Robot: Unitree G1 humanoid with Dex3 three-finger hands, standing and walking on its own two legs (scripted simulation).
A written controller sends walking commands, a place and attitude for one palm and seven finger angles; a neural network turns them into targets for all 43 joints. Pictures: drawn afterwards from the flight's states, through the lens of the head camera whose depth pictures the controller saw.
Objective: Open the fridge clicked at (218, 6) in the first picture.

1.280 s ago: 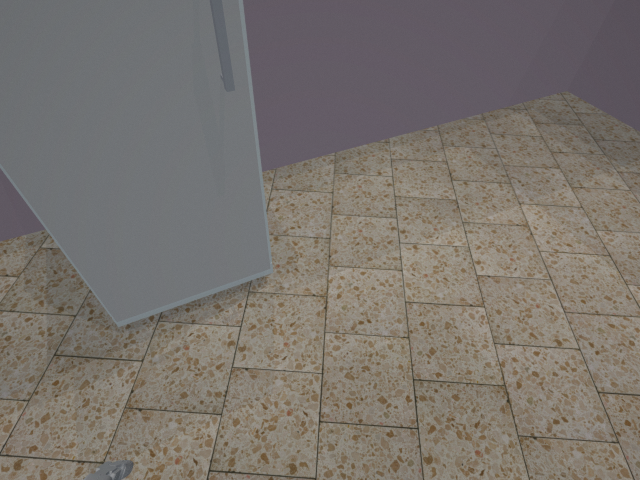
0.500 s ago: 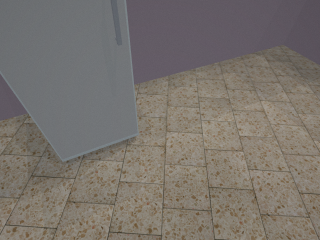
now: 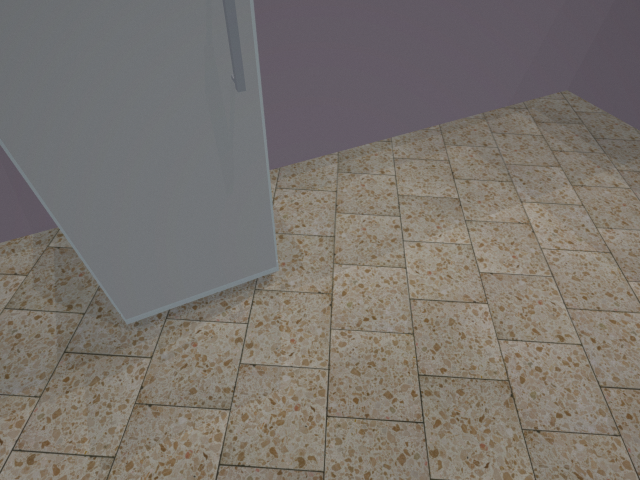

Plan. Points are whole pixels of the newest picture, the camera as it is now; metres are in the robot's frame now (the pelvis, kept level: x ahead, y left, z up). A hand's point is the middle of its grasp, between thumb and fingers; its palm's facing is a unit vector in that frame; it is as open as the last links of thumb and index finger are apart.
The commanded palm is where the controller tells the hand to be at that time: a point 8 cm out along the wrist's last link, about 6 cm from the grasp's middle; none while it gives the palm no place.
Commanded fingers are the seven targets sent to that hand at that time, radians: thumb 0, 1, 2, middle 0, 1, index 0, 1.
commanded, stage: look at it before walking up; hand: right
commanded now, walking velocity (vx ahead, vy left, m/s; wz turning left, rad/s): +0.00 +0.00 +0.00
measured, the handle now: (227, 8) +0.88 +0.24 +0.21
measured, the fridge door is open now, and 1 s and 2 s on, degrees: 0 0 0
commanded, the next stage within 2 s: turn to face it in 0.16 s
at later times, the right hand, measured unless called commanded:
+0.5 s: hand out of the picture +0.07 -0.23 -0.17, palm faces -0.08 +0.95 -0.31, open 7.4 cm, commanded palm none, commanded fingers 0.00 -0.90 -0.90 0.20 0.30 0.20 0.30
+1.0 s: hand out of the picture +0.07 -0.17 -0.17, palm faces -0.24 +0.94 -0.24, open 7.4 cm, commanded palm none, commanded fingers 0.00 -0.90 -0.90 0.20 0.30 0.20 0.30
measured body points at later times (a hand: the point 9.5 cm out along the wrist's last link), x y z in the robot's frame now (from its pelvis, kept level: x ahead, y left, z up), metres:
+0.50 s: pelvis -0.01 +0.00 -0.01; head +0.01 +0.00 +0.44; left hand +0.07 +0.28 -0.15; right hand +0.07 -0.28 -0.15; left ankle +0.00 +0.12 -0.75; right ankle -0.01 -0.13 -0.75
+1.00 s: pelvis -0.03 +0.00 -0.01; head +0.01 +0.02 +0.44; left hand -0.02 +0.27 -0.15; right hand +0.08 -0.22 -0.15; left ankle -0.02 +0.10 -0.75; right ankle -0.01 -0.15 -0.70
